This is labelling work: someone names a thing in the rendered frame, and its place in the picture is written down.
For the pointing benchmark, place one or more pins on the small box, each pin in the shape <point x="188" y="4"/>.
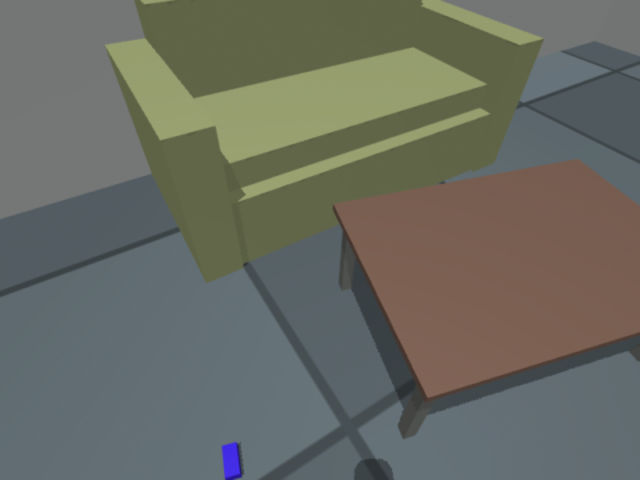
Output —
<point x="231" y="461"/>

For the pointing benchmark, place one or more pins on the coffee table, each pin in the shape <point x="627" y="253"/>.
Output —
<point x="484" y="278"/>

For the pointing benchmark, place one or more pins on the sofa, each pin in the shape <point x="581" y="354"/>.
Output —
<point x="256" y="116"/>

